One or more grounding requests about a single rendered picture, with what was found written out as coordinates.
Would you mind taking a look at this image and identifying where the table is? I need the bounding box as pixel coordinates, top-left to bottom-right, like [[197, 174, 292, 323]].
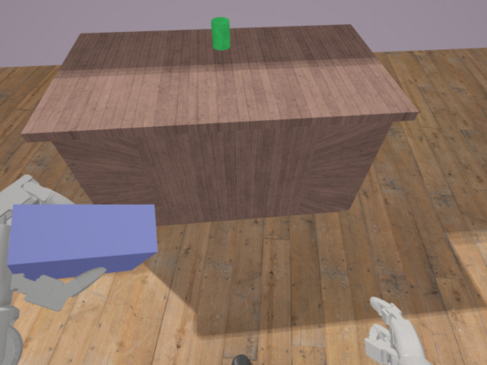
[[21, 24, 419, 226]]

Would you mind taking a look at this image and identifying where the sponge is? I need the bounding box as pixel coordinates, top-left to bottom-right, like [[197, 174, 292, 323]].
[[7, 205, 158, 281]]

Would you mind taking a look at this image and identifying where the right robot hand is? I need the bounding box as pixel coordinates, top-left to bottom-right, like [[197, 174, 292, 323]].
[[364, 297, 426, 365]]

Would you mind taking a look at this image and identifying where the robot left forearm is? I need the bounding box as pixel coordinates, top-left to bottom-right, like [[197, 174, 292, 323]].
[[0, 305, 23, 365]]

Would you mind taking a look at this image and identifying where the left robot hand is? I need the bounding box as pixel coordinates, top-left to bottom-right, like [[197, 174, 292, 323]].
[[0, 175, 107, 312]]

